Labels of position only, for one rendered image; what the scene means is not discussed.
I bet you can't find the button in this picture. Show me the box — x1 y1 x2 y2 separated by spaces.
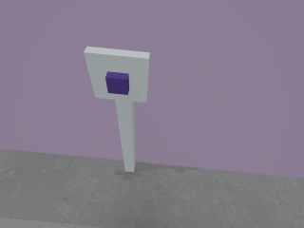
105 71 129 95

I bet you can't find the panel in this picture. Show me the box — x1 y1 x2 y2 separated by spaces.
84 47 150 173

